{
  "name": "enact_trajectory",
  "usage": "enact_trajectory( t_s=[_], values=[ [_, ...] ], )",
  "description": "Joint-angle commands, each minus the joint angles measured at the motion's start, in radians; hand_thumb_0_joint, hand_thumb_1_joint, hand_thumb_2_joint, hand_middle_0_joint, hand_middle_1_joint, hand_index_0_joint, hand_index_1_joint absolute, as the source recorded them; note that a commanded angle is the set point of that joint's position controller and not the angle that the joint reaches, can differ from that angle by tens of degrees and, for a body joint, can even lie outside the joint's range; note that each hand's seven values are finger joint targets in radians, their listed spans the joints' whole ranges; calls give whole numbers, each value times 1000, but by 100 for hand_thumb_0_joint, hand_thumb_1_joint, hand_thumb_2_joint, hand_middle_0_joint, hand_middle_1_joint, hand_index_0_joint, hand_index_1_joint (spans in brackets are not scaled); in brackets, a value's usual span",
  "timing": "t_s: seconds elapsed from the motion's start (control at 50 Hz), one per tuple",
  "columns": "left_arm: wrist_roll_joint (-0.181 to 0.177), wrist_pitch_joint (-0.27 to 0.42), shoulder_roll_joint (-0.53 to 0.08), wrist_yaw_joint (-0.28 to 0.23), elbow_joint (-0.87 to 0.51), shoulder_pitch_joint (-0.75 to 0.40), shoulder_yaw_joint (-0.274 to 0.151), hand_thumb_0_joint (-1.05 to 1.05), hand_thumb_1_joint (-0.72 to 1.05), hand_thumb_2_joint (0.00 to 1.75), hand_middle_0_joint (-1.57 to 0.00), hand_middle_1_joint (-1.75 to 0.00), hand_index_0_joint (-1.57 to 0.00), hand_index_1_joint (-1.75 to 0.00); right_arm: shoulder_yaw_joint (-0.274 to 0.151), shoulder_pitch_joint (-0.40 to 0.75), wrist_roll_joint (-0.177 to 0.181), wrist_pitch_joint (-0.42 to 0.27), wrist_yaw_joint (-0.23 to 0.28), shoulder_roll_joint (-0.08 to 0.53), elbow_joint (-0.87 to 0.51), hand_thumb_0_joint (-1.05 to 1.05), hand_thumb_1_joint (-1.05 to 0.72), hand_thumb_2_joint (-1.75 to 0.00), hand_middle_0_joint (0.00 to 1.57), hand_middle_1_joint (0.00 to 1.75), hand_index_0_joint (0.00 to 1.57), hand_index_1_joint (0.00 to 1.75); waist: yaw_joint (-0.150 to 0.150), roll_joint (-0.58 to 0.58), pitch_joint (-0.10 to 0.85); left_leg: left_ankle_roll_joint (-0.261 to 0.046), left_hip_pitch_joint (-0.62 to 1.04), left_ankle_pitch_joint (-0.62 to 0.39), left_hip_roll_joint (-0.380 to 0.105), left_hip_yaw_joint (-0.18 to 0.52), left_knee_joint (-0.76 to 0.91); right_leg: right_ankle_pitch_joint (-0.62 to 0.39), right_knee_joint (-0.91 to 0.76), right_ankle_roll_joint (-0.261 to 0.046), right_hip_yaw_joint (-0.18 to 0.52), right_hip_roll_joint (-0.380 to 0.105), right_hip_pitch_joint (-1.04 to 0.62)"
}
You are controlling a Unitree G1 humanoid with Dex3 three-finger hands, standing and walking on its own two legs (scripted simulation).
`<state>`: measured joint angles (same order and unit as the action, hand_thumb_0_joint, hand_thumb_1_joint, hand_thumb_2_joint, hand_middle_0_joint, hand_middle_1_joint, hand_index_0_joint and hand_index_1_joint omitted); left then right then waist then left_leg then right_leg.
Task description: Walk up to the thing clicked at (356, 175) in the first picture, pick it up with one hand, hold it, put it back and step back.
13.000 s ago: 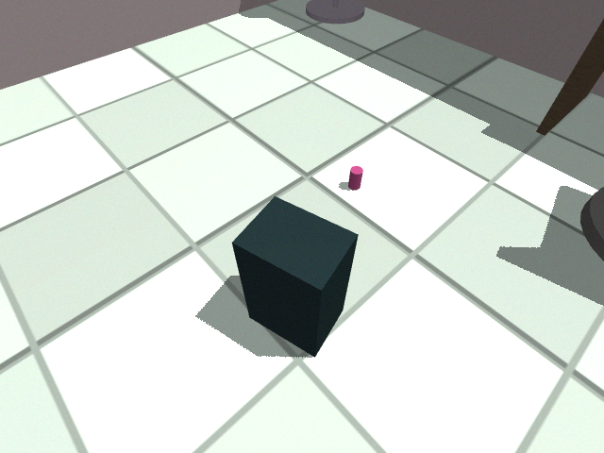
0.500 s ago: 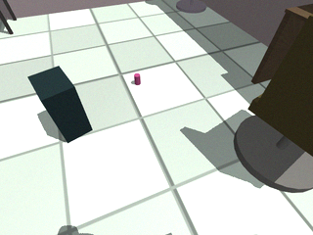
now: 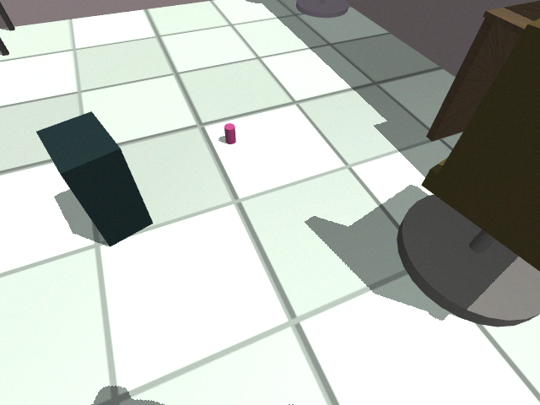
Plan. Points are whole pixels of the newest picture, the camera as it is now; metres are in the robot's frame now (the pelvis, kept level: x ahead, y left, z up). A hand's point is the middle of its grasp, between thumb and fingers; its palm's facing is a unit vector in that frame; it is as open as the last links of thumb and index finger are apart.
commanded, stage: stand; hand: left
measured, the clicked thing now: (230, 134) +1.55 +0.25 -0.73
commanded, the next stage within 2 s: walk up in 1.60 s
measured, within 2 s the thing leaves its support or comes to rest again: neither
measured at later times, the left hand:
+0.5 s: hand out of the picture +0.07 +0.26 -0.16, palm faces +0.00 -0.94 -0.34, open 7.4 cm
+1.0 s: hand out of the picture +0.06 +0.26 -0.16, palm faces -0.01 -0.94 -0.34, open 7.4 cm
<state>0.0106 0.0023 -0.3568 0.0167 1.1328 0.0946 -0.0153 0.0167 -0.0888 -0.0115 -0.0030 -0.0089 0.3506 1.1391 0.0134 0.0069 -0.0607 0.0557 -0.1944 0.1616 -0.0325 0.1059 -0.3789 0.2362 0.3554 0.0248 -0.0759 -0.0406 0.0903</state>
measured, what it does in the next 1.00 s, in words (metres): stands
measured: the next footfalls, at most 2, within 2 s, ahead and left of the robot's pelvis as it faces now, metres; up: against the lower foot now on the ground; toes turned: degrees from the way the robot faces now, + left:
left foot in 1.86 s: +0.19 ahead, +0.19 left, +0.00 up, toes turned +7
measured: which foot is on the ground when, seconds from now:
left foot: down 0.00-1.00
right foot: down 0.00-1.00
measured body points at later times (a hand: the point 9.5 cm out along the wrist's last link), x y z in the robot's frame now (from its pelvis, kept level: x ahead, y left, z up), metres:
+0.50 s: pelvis +0.00 +0.00 +0.00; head +0.02 +0.00 +0.45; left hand +0.07 +0.31 -0.13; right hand +0.10 -0.30 -0.13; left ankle +0.03 +0.16 -0.74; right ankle -0.03 -0.13 -0.74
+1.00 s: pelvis +0.00 +0.00 +0.00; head +0.01 +0.00 +0.45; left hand +0.06 +0.31 -0.13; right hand +0.07 -0.30 -0.13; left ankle +0.03 +0.16 -0.74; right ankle -0.03 -0.13 -0.74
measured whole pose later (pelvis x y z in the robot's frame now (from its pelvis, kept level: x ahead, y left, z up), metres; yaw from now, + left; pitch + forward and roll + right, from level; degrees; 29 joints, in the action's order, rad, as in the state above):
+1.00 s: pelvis +0.00 +0.00 +0.00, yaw +0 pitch -2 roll -1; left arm 0.01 0.00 -0.36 0.02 1.13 0.13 -0.01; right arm 0.02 -0.11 -0.01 0.00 -0.01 0.35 1.14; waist 0.01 0.01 -0.06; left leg 0.05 -0.18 0.16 -0.03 0.10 -0.37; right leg 0.23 0.35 0.03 -0.07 -0.04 0.08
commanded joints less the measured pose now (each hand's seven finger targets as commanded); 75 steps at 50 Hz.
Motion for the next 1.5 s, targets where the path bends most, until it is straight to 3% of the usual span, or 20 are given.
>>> enact_trajectory(
  t_s=[0.0,0.1,0.22,0.34,0.44,0.66,0.7,0.72,0.82,0.98,1.04,1.18,1.22,1.28,1.48],
  values=[
    [-4,16,-220,-19,-55,-33,-43,0,90,90,-20,-30,-20,-30,-39,51,4,-20,18,213,-63,0,-90,-90,20,30,20,30,2,9,110,-63,29,-218,-73,40,36,-106,-68,-34,73,-99,-19],
    [-3,13,-214,-18,-50,-22,-42,0,90,90,-20,-30,-20,-30,-39,44,6,-19,18,219,-60,0,-90,-90,20,30,20,30,-2,5,90,-66,35,-170,-72,44,45,-65,-76,-37,76,-96,4],
    [-8,18,-216,-19,-53,-16,-42,0,90,90,-20,-30,-20,-30,-39,36,6,-22,20,220,-62,0,-90,-90,20,30,20,30,-2,3,122,-67,54,-274,-78,35,25,-172,-59,-34,74,-102,-27],
    [-4,14,-217,-20,-56,-15,-43,0,90,90,-20,-30,-20,-30,-38,40,4,-21,21,217,-63,0,-90,-90,20,30,20,30,0,8,106,-61,44,-247,-77,35,38,-139,-63,-35,71,-99,-19],
    [-5,16,-217,-22,-52,-11,-41,0,90,90,-20,-30,-20,-30,-37,41,7,-20,21,216,-64,0,-90,-90,20,30,20,30,0,-6,110,-63,51,-276,-79,33,33,-173,-61,-31,70,-102,-34],
    [0,16,-222,-20,-58,-11,-43,0,90,90,-20,-30,-20,-30,-40,29,4,-17,18,216,-64,0,-90,-90,20,30,20,30,-6,-8,72,-64,22,-151,-71,35,58,-53,-89,-36,76,-98,-1],
    [0,14,-221,-19,-56,-10,-43,0,90,90,-20,-30,-20,-30,-41,32,4,-18,18,220,-64,0,-90,-90,20,30,20,30,-5,8,62,-67,12,-90,-68,37,67,-27,-89,-38,80,-98,1],
    [1,14,-224,-19,-58,-11,-44,0,90,90,-20,-30,-20,-30,-40,38,3,-18,18,215,-66,0,-90,-90,20,30,20,30,0,5,72,-65,24,-139,-75,41,64,-43,-80,-41,78,-100,0],
    [-2,17,-222,-19,-61,-10,-43,0,90,90,-20,-30,-20,-30,-40,26,4,-20,17,215,-64,0,-90,-90,20,30,20,30,-4,-4,82,-65,32,-180,-73,38,53,-84,-81,-38,83,-101,-5],
    [-4,14,-213,-19,-59,7,-39,0,90,90,-20,-30,-20,-30,-40,20,6,-18,18,221,-61,0,-90,-90,20,30,20,30,-1,13,75,-67,28,-149,-70,37,53,-65,-84,-39,81,-97,2],
    [-3,15,-218,-21,-60,8,-41,0,90,90,-20,-30,-20,-30,-41,19,4,-19,18,217,-67,0,-90,-90,20,30,20,30,-1,3,84,-66,41,-182,-73,35,46,-80,-81,-39,81,-99,0],
    [-4,13,-221,-20,-57,7,-42,0,90,90,-20,-30,-20,-30,-39,9,4,-18,18,218,-65,0,-90,-90,20,30,20,30,-4,-1,57,-66,20,-133,-69,36,57,-43,-84,-39,84,-97,12],
    [-2,13,-216,-19,-61,9,-41,0,90,90,-20,-30,-20,-30,-41,17,5,-19,19,217,-70,0,-90,-90,20,30,20,30,0,5,78,-68,38,-179,-75,36,45,-77,-79,-41,81,-100,6],
    [-2,16,-216,-20,-59,9,-41,0,90,90,-20,-30,-20,-30,-38,9,5,-18,18,217,-68,0,-90,-90,20,30,20,30,-5,-3,72,-68,37,-155,-73,37,49,-73,-81,-37,84,-99,7],
    [-4,13,-215,-19,-61,10,-41,0,90,90,-20,-30,-20,-30,-38,12,5,-22,22,220,-70,0,-90,-90,20,30,20,30,0,8,94,-67,41,-228,-78,34,43,-130,-65,-37,79,-98,-22]
  ],
)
